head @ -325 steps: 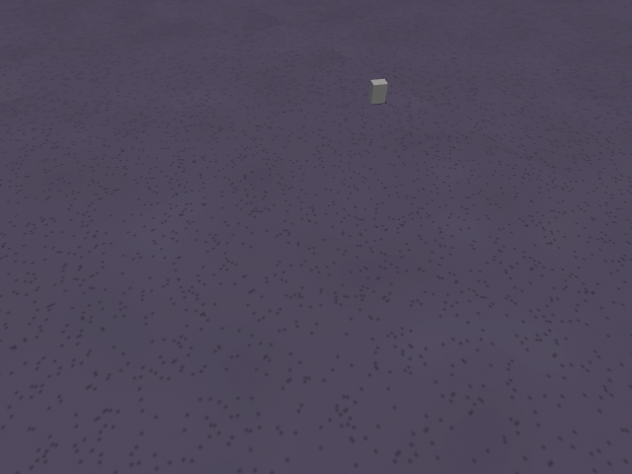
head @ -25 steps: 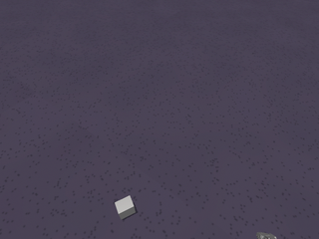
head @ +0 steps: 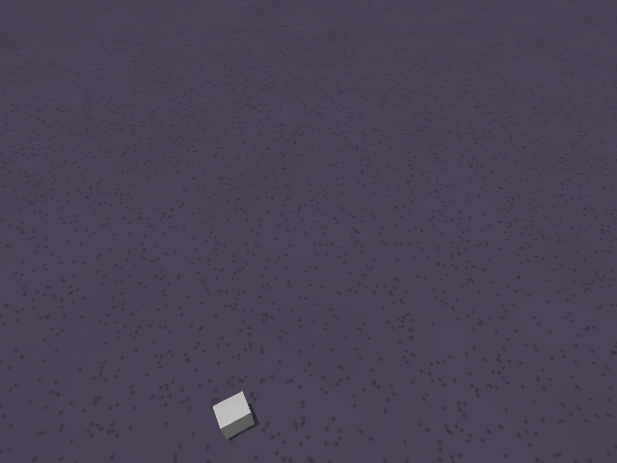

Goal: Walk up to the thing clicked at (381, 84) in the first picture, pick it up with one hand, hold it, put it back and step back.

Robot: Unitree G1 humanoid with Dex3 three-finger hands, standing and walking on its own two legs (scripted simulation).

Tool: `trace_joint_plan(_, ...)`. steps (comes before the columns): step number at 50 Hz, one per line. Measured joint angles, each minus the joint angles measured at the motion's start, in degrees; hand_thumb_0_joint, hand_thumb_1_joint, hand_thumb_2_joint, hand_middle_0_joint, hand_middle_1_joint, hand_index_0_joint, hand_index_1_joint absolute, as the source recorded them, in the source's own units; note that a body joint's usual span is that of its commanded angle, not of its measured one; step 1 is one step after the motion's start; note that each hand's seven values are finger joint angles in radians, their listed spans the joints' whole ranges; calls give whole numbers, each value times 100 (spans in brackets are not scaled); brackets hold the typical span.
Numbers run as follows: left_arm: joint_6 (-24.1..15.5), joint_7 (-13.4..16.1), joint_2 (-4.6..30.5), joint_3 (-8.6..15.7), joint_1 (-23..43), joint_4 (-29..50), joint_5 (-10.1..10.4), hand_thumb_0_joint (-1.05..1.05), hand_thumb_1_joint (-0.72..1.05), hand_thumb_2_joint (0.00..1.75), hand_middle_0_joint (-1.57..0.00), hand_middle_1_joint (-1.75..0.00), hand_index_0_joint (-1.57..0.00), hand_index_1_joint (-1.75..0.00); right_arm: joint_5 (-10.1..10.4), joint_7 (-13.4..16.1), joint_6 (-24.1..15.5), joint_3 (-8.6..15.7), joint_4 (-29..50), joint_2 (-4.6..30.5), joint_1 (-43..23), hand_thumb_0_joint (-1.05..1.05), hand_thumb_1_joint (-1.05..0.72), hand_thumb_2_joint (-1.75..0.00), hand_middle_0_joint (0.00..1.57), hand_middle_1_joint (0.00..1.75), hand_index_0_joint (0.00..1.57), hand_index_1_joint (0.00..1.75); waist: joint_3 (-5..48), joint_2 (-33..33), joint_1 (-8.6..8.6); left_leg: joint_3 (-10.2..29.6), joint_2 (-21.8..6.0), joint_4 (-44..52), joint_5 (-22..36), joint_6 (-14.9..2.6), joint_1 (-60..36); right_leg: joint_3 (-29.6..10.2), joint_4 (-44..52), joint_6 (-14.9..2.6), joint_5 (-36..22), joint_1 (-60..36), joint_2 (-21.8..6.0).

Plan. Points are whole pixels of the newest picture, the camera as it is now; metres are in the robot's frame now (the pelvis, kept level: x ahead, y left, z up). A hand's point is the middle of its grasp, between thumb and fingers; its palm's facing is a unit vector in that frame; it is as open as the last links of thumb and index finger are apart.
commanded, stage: walk up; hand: left
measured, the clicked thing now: (234, 415) +0.36 +0.19 -0.72
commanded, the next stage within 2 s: stand in 0.68 s
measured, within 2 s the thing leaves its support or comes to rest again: neither
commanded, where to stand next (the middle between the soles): +0.04 +0.01 m, yaw +1 degrees
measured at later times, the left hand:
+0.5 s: hand out of the picture +0.10 +0.26 -0.15, palm faces -0.02 -0.94 -0.34, open 7.4 cm
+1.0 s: hand out of the picture +0.08 +0.27 -0.15, palm faces -0.02 -0.94 -0.35, open 7.4 cm
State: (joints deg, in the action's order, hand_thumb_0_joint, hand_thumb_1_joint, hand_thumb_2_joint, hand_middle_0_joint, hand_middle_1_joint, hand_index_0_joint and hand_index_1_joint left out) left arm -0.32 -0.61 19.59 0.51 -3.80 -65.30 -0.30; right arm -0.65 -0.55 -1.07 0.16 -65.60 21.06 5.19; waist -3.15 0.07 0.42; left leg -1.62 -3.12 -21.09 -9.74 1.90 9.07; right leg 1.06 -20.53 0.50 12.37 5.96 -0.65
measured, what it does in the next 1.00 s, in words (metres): stands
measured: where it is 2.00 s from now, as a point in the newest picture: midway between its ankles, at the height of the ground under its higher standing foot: outside the picture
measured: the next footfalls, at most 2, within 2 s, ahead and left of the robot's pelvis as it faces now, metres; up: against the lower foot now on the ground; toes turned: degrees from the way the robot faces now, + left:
none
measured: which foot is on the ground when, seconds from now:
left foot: down 0.00-1.00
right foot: down 0.00-1.00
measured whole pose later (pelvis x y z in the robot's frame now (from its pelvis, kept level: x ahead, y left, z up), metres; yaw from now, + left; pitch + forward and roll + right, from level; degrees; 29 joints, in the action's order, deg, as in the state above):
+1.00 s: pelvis +0.01 +0.01 +0.00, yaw +0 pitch -2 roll +0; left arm -0.2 -0.1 20.1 0.4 -5.7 -65.5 -0.6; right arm -0.5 -0.7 -0.5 0.1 -65.6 20.1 4.1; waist -3.0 -0.1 -0.1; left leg -2.4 -2.1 -18.4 -9.0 1.1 7.2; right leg 0.4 -17.5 1.5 11.2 4.2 -1.6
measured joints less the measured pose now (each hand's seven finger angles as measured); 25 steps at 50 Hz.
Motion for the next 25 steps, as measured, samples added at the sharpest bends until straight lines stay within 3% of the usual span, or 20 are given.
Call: trace_joint_plan(25, 64, 7, 32, 24, -74, -42, -16, 1, 90, 90, -20, -30, -21, -30, 6, 4, -14, -13, 28, -110, -40, 1, -90, -89, 20, 30, 20, 30, 50, -29, -26, -110, 83, 102, -45, -83, -134, -99, 128, 91, -3, -113, -88)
